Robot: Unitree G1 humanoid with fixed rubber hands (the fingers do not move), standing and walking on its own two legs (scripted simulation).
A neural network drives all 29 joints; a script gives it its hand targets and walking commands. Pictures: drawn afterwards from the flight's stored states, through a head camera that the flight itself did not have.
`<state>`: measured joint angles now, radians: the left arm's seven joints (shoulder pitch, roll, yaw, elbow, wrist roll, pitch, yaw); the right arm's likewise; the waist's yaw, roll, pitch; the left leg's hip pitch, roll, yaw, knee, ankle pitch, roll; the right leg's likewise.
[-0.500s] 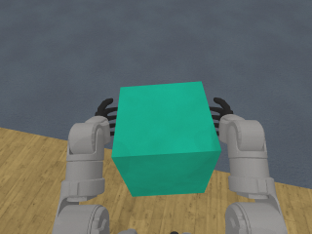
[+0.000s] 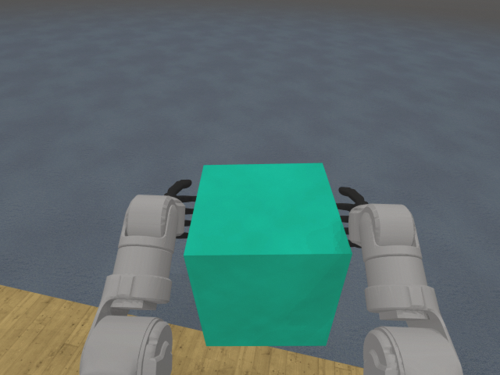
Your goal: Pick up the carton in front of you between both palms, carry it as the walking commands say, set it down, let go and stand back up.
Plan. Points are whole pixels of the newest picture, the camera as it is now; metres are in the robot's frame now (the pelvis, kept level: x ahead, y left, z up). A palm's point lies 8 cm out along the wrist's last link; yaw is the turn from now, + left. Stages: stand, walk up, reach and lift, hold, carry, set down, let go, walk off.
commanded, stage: carry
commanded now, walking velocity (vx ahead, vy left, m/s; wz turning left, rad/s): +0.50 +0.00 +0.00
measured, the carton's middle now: (264, 254) +0.34 +0.00 +0.05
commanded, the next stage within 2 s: none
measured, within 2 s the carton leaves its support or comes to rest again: neither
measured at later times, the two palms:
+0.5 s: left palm (209, 165) +0.53 +0.12 +0.10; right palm (345, 167) +0.55 -0.18 +0.10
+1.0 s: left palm (214, 122) +0.82 +0.14 +0.06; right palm (314, 129) +0.81 -0.16 +0.06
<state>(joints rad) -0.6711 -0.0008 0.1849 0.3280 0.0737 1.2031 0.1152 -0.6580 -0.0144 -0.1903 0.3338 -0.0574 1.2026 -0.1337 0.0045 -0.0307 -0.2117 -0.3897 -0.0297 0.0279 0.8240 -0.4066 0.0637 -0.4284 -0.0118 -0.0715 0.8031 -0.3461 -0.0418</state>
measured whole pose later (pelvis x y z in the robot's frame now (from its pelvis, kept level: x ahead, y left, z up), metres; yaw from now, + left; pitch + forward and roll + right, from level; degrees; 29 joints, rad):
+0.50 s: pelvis +0.18 -0.04 +0.00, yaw +1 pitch +5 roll +2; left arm -0.64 -0.01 0.21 0.15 0.05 1.20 0.13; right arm -0.69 -0.01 -0.18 0.20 -0.04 1.22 -0.14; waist 0.02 0.00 -0.03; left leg -0.59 0.01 0.02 1.14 -0.44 0.03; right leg -0.40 0.02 -0.09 0.58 -0.18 -0.08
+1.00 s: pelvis +0.46 +0.00 -0.03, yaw -1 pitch +4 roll -1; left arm -0.67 0.02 0.17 0.22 0.04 1.19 0.13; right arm -0.62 0.02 -0.20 0.17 -0.07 1.19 -0.14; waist -0.01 -0.01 0.00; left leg -0.42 -0.05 0.11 0.58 -0.17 0.14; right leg -0.56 -0.01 -0.01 1.20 -0.43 -0.02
